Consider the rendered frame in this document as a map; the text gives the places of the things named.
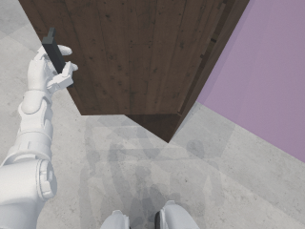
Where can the cupboard door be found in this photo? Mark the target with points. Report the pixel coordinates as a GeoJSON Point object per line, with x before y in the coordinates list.
{"type": "Point", "coordinates": [134, 57]}

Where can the handle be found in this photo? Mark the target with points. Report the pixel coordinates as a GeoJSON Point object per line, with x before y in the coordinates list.
{"type": "Point", "coordinates": [50, 46]}

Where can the robot left shin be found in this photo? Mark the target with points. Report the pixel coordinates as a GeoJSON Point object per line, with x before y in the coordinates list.
{"type": "Point", "coordinates": [116, 212]}

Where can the robot shin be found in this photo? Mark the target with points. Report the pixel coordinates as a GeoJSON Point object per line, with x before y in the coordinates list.
{"type": "Point", "coordinates": [170, 202]}
{"type": "Point", "coordinates": [116, 212]}

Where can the robot right shin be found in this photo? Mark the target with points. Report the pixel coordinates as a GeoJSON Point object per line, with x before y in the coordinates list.
{"type": "Point", "coordinates": [170, 202]}

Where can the left robot upper arm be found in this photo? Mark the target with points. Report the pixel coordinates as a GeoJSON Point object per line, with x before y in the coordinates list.
{"type": "Point", "coordinates": [24, 189]}

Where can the robot left forearm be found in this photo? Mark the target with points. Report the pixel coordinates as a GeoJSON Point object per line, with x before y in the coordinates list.
{"type": "Point", "coordinates": [34, 137]}

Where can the left robot hand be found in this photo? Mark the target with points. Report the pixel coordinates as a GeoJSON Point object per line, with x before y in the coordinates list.
{"type": "Point", "coordinates": [43, 77]}

